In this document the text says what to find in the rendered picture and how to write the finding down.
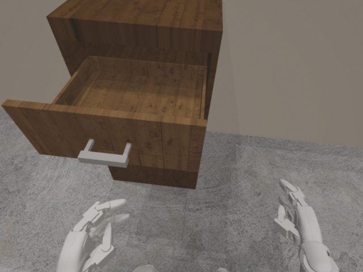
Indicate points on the handle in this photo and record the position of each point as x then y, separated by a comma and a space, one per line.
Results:
87, 156

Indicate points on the robot right forearm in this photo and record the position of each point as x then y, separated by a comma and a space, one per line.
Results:
316, 257

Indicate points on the robot left hand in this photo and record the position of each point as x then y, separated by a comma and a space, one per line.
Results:
79, 245

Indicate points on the drawer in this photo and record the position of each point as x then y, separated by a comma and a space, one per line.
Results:
158, 107

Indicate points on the cabinet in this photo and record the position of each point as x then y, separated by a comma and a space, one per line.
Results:
173, 31

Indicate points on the robot right hand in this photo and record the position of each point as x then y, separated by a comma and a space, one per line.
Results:
303, 225

